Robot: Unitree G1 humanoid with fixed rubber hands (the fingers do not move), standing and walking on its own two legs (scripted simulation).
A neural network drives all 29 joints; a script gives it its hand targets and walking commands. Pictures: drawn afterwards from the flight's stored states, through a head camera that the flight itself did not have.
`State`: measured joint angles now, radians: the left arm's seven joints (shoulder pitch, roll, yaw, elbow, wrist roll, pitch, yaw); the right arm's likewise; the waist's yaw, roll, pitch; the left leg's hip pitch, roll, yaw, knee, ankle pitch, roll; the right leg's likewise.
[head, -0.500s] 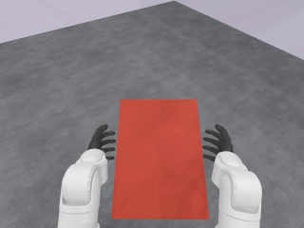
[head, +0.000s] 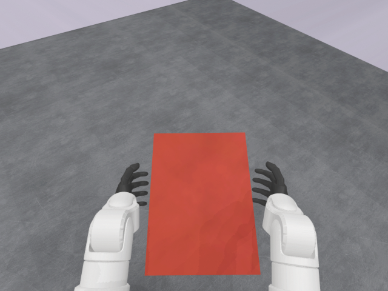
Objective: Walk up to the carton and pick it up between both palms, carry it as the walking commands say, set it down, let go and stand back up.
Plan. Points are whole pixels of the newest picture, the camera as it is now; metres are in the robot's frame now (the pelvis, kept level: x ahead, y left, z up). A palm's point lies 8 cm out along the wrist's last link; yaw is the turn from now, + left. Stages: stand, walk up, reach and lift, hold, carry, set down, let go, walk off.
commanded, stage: carry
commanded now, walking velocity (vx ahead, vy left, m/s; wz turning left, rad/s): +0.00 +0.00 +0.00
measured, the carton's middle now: (200, 201) +0.32 -0.01 -0.05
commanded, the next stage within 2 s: none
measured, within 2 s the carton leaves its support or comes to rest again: neither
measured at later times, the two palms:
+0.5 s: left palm (139, 187) +0.33 +0.13 +0.01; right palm (274, 184) +0.34 -0.17 +0.02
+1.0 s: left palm (136, 196) +0.31 +0.13 -0.01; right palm (270, 192) +0.33 -0.17 +0.01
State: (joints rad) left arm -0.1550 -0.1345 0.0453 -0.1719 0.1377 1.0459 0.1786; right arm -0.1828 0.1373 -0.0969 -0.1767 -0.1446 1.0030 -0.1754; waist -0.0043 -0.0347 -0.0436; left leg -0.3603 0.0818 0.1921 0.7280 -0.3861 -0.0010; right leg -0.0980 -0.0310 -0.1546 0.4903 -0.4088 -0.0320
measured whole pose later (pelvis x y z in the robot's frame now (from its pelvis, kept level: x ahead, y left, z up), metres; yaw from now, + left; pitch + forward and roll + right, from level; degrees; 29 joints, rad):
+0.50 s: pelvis +0.05 -0.02 +0.00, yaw +0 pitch +3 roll +1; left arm -0.13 -0.13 0.12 0.16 0.19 0.71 0.08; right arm -0.19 0.14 -0.15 0.17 -0.19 0.68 -0.10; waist -0.01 0.00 -0.06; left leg -0.25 0.10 0.18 0.58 -0.31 -0.02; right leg -0.20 0.02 -0.11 0.60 -0.36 -0.04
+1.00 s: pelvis +0.05 -0.02 -0.01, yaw +0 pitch +3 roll +0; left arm -0.12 -0.09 0.11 0.23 0.18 0.64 0.06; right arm -0.17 0.13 -0.13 0.23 -0.18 0.60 -0.09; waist 0.00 -0.01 -0.05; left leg -0.27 0.11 0.18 0.59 -0.35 -0.03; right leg -0.22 0.03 -0.11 0.61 -0.38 -0.04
